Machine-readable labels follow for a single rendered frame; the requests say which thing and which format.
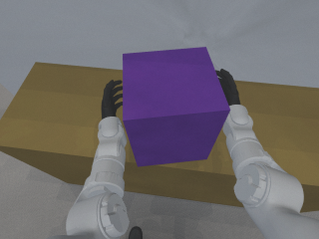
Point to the robot left upper arm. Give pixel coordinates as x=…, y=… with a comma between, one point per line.
x=103, y=216

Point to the right robot forearm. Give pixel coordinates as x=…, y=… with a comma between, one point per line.
x=243, y=146

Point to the robot right hand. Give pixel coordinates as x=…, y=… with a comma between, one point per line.
x=229, y=87

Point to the carton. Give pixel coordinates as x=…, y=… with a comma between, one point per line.
x=174, y=106

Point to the robot right upper arm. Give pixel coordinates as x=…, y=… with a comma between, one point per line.
x=273, y=200

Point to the left robot forearm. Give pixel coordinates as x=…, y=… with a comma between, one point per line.
x=109, y=162

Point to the pedestal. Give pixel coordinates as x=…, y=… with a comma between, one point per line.
x=53, y=121

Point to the robot left hand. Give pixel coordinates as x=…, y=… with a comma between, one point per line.
x=108, y=107

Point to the left robot foot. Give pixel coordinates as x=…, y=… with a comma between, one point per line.
x=136, y=233

